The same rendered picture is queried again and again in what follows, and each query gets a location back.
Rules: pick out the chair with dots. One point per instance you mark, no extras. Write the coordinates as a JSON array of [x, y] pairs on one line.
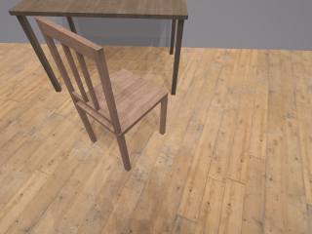
[[118, 102]]

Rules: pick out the table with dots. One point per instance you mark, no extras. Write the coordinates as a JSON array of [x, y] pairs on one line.
[[112, 9]]

